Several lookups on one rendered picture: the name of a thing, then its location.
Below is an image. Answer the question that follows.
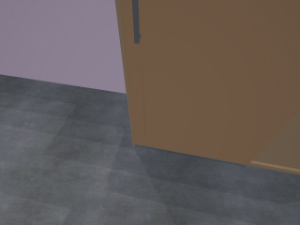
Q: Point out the wardrobe door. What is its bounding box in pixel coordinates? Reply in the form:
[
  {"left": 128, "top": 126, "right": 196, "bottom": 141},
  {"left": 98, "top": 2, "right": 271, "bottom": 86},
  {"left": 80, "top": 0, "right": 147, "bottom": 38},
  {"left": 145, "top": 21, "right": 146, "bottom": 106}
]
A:
[
  {"left": 253, "top": 111, "right": 300, "bottom": 170},
  {"left": 121, "top": 0, "right": 300, "bottom": 165}
]

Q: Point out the handle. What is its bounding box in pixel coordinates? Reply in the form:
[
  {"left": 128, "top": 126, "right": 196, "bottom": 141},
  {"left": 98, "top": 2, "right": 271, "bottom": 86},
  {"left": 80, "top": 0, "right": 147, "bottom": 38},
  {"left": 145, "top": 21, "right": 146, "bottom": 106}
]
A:
[{"left": 132, "top": 0, "right": 142, "bottom": 44}]

